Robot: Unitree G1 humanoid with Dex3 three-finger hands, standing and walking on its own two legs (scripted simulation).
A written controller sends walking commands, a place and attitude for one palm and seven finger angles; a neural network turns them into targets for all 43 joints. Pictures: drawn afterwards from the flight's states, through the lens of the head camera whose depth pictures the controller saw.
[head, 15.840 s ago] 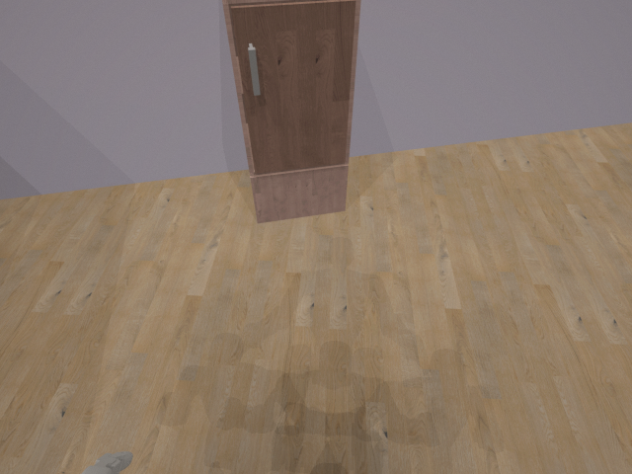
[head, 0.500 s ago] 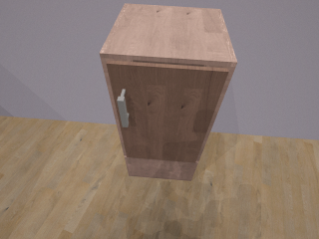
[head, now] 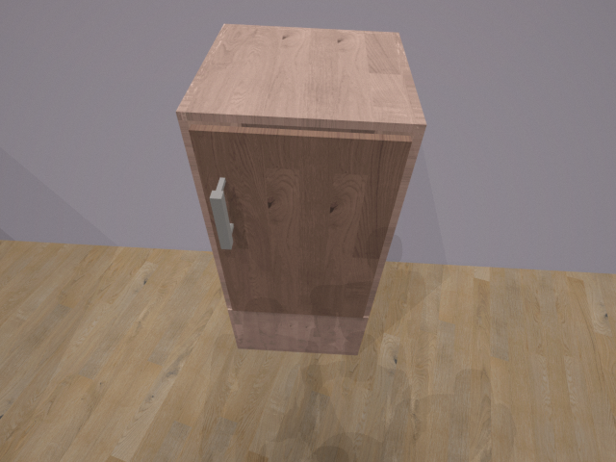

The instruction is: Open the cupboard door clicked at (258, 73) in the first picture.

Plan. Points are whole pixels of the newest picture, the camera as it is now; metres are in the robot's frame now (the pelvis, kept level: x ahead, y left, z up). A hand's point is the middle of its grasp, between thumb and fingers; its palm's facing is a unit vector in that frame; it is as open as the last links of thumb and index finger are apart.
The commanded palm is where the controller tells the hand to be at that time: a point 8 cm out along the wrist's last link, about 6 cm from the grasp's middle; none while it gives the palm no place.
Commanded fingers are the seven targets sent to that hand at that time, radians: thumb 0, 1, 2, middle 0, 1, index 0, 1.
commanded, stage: look again from close up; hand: left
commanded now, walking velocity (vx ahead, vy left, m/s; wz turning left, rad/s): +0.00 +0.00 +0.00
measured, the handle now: (224, 214) +0.55 +0.19 -0.05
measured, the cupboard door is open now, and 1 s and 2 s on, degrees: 0 0 0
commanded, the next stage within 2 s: raise the hand with hooked fingers in 0.50 s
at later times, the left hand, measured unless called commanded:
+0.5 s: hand out of the picture +0.05 +0.20 -0.18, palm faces -0.01 -0.98 -0.21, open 7.4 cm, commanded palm none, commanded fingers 0.00 0.90 0.90 -0.20 -0.30 -0.20 -0.30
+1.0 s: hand (168, 434) +0.17 +0.20 -0.08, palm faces +0.00 -1.00 +0.00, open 8.5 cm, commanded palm +0.15 +0.26 -0.06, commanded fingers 0.00 0.41 0.69 -0.23 -0.62 -0.23 -0.62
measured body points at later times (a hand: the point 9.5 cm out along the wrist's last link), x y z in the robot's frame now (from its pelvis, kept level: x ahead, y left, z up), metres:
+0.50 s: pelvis +0.03 +0.02 -0.01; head +0.04 +0.03 +0.44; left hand +0.05 +0.25 -0.17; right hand +0.04 -0.20 -0.16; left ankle +0.06 +0.12 -0.74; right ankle -0.05 -0.09 -0.74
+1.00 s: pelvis -0.02 -0.01 -0.09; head +0.02 +0.01 +0.36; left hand +0.17 +0.25 -0.07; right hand +0.20 -0.26 -0.13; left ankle +0.06 +0.12 -0.74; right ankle -0.03 -0.09 -0.74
